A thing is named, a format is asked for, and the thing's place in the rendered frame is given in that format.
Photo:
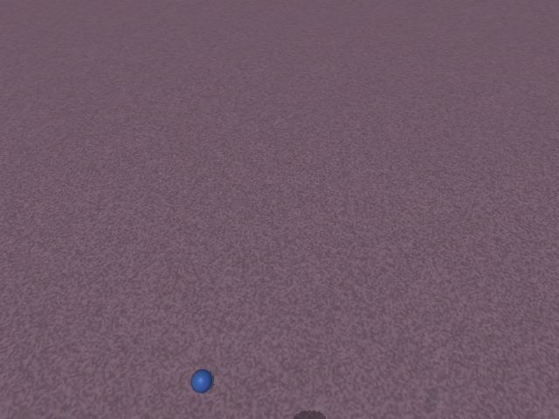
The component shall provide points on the ball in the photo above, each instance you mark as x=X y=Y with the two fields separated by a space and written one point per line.
x=201 y=380

